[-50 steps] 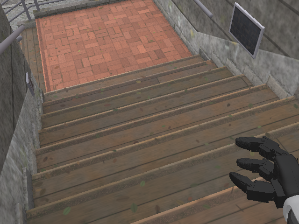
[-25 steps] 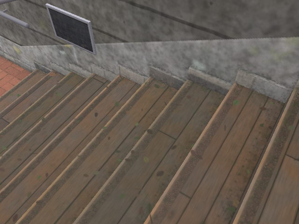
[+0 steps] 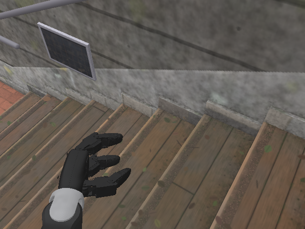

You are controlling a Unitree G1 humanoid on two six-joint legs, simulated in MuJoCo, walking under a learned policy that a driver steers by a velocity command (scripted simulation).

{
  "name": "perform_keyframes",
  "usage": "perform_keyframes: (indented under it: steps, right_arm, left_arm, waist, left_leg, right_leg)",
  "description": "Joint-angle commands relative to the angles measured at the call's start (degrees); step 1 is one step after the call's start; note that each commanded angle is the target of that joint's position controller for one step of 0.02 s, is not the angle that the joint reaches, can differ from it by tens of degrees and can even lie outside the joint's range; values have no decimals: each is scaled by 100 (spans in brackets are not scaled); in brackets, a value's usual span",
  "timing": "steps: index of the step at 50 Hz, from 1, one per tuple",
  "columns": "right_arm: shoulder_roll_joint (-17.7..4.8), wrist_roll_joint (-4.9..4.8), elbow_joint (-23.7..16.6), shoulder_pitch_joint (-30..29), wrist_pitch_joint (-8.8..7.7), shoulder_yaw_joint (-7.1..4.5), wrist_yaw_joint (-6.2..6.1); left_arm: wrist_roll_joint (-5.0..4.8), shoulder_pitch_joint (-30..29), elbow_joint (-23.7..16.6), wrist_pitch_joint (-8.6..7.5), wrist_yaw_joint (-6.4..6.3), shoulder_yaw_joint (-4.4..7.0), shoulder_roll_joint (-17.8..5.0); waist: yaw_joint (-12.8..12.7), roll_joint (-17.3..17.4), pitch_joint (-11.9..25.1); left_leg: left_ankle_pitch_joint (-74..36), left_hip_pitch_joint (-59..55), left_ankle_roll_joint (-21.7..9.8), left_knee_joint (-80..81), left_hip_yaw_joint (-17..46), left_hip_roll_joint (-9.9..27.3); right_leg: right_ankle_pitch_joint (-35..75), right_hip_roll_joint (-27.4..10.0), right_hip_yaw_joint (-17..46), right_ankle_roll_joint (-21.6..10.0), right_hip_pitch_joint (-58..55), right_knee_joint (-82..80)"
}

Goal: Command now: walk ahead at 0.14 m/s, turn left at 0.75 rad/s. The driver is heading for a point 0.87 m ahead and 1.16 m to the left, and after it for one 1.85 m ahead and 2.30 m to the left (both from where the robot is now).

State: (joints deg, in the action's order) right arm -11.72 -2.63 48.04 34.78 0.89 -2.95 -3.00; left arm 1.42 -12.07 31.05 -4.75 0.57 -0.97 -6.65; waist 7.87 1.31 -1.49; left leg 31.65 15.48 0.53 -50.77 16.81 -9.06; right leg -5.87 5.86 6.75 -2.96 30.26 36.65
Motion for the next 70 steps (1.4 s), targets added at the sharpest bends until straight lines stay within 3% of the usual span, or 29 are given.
perform_keyframes:
  steps: [1,4,7,16,18,21,24,25,26,27,28,29,30,32,36,38,42,50,53,55,56,57,58,59,60,62,64,67,70]
  right_arm:
    - [-647,53,-893,136,143,-147,60]
    - [-745,177,-986,-316,393,-273,-37]
    - [-798,344,-1176,-638,407,-282,-17]
    - [-1126,131,-2045,-2624,552,-265,223]
    - [-1015,24,-2020,-2760,594,-204,422]
    - [-1062,-222,-1828,-2896,558,-290,654]
    - [-868,-186,-1193,-2098,488,-410,694]
    - [-1119,-48,-812,-1341,385,-584,626]
    - [-1815,139,-507,-654,204,-775,666]
    - [-2670,425,-522,-717,15,-801,781]
    - [-3235,480,-794,-1119,26,-1008,852]
    - [-2773,421,-947,-1436,94,-833,785]
    - [-1813,352,-1024,-1824,222,-465,622]
    - [-1872,346,-1299,-2507,295,-368,367]
    - [-1324,302,-1422,-2264,308,-56,8]
    - [-1244,321,-1442,-1967,303,19,-93]
    - [-1291,299,-1637,-1685,337,30,-209]
    - [-1533,217,-1819,-1507,325,-3,-333]
    - [-1701,134,-1975,-2269,477,-130,-282]
    - [-1751,71,-1916,-2535,390,-263,-36]
    - [-1577,5,-1850,-2518,274,-304,64]
    - [-468,-199,-2264,-3450,27,-63,27]
    - [-109,-131,-2437,-3285,-367,53,133]
    - [-316,-441,-2360,-3629,-560,-6,142]
    - [-753,-547,-2063,-3723,-568,-86,74]
    - [-998,-185,-1546,-2604,-312,-113,86]
    - [-911,173,-1481,-2364,-50,-88,210]
    - [-575,263,-1750,-2647,13,64,333]
    - [-441,253,-2086,-3544,-111,77,471]
  left_arm:
    - [-118,1435,222,156,136,333,-699]
    - [-83,1067,181,151,107,329,-697]
    - [-19,1082,327,42,-27,374,-917]
    - [-41,2204,575,263,-437,541,-1457]
    - [-53,2057,502,388,-519,581,-1559]
    - [-162,2189,455,385,-532,663,-1612]
    - [-140,2256,721,443,-530,684,-1546]
    - [-154,2409,931,491,-534,654,-1339]
    - [-97,2226,928,579,-585,658,-1180]
    - [-79,2150,376,508,-540,554,-748]
    - [-418,1543,-350,330,-635,480,-803]
    - [-407,899,-159,283,-753,515,-1056]
    - [-168,1072,325,388,-859,534,-988]
    - [-78,1545,-59,430,-828,471,-988]
    - [-40,1340,-255,590,-662,492,-1116]
    - [21,1009,-539,659,-611,389,-718]
    - [-64,706,-898,714,-528,319,-557]
    - [-205,509,-1226,764,-321,290,-890]
    - [-122,921,-1222,666,-128,145,-738]
    - [-199,2459,-809,600,52,326,-1011]
    - [-156,3946,-345,592,78,458,-1251]
    - [-55,6045,453,506,131,761,-1939]
    - [-336,5399,506,185,120,810,-2526]
    - [-360,4192,302,-70,55,773,-2440]
    - [-133,3344,84,-118,38,651,-1994]
    - [57,2396,147,96,-11,433,-1313]
    - [80,2123,133,236,-192,301,-1205]
    - [-135,3086,543,161,-373,263,-1397]
    - [-219,4258,1065,153,-458,224,-1388]
  waist:
    - [-637,-936,1921]
    - [-355,-317,984]
    - [-262,-82,1101]
    - [-919,-757,939]
    - [-871,-885,562]
    - [-1004,-817,612]
    - [-680,-658,561]
    - [-278,-145,726]
    - [61,822,297]
    - [-428,1959,559]
    - [-295,1956,1579]
    - [13,1063,1176]
    - [-80,417,801]
    - [-830,795,1215]
    - [-721,236,1073]
    - [-646,371,995]
    - [-548,462,863]
    - [-389,707,802]
    - [-886,729,972]
    - [-1526,1606,1184]
    - [-2140,1492,974]
    - [-3053,-1706,-223]
    - [-1931,-3242,-1000]
    - [-1178,-2556,-1736]
    - [-828,-1454,-1757]
    - [-208,-784,-1167]
    - [27,-479,-687]
    - [-267,-252,-271]
    - [-1034,-335,-197]
  left_leg:
    - [548,2203,482,-2647,-513,652]
    - [-364,2566,595,-3573,-767,815]
    - [-1181,2315,485,-3771,-876,932]
    - [-2649,3378,440,-2605,-663,1414]
    - [-3580,2352,411,-669,-1236,1305]
    - [-4438,863,228,1321,-1662,1154]
    - [-5081,-949,-173,3105,-2088,1117]
    - [-4832,-1782,-418,3235,-1968,1026]
    - [-6709,-2476,-752,2656,-852,1661]
    - [-10117,-2885,-1142,1285,-109,2305]
    - [-7520,-2664,-2195,2287,1897,3206]
    - [-6079,-2300,-1985,2608,1570,2998]
    - [-6019,-1887,-1435,2233,617,2335]
    - [-4787,-1077,-1892,2301,1867,2729]
    - [-4272,-651,-1397,1923,1392,1805]
    - [-4502,-571,-1480,1859,1718,1692]
    - [-4413,-1097,-1551,1925,2218,1513]
    - [-4360,-1040,-1579,2265,2359,1597]
    - [-3573,141,-1298,3007,1732,1251]
    - [-1702,1783,-1073,3722,1137,964]
    - [-340,2780,-918,3131,1143,729]
    - [794,4864,-672,-547,1482,-522]
    - [1232,6317,-562,-1748,2188,-865]
    - [351,6887,-585,-1985,2067,-508]
    - [-593,6501,-596,-2270,1526,-269]
    - [-2456,4868,-334,-2524,857,124]
    - [-4210,3462,-31,-2502,85,169]
    - [-5469,2292,102,-1702,-545,363]
    - [-5327,2681,15,-268,-915,423]
  right_leg:
    - [3183,-2781,2545,-2004,-3323,-647]
    - [2406,-2525,1896,-1892,-1896,-848]
    - [3088,-2423,1079,-1778,-1526,-696]
    - [959,-2981,241,-1157,-1918,111]
    - [-573,-2543,-753,-707,-800,356]
    - [-2087,-2748,-1235,17,-233,965]
    - [-2098,-2762,-1722,512,309,2130]
    - [-2360,-2356,-2049,666,623,3575]
    - [-4278,-1892,-1968,907,2385,6363]
    - [-4760,-1437,-1649,961,4137,8593]
    - [-4162,-1129,-911,831,4505,9218]
    - [-3593,-1120,-581,656,4658,9183]
    - [-3116,-1003,-631,555,4439,9230]
    - [-2244,-857,-47,691,3998,8236]
    - [-1139,-256,-106,836,3738,8070]
    - [-1190,1,-164,967,3754,8453]
    - [-1531,164,22,1013,3956,8618]
    - [-2350,-69,-36,1142,2767,8735]
    - [-2556,-400,-733,785,638,5471]
    - [-3352,-338,-1397,535,-2367,4233]
    - [-3696,-167,-1353,416,-3703,3606]
    - [-4707,-899,1786,-245,-3531,1151]
    - [-2683,-1996,4892,-396,-2636,-654]
    - [-3432,-2447,6107,-470,-1647,-1896]
    - [-4142,-2260,5602,-598,-925,-1809]
    - [-4618,-1709,3462,-445,524,-695]
    - [-3983,-1238,1787,-475,1514,-337]
    - [-2854,-1059,837,-576,1210,-538]
    - [-2133,-1095,482,-597,-606,-457]
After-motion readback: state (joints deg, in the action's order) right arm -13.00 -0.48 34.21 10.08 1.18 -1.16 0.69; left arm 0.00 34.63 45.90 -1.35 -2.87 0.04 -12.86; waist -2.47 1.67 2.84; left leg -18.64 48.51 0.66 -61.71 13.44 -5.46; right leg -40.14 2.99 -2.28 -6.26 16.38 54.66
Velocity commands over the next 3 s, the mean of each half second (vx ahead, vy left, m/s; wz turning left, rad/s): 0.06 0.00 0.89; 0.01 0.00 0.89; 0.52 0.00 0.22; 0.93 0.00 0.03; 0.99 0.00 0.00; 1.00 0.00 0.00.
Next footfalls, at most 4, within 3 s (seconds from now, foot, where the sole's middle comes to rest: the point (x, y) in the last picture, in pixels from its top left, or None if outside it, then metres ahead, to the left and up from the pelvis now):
0.50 left None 0.04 0.22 -0.90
1.12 right None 0.17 -0.07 -0.75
1.70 left None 0.17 0.27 -0.90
2.02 right None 0.57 0.37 -1.05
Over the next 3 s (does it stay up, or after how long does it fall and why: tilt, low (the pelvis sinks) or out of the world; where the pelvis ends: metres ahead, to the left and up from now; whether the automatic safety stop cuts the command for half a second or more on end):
stays up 0.91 1.11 -0.66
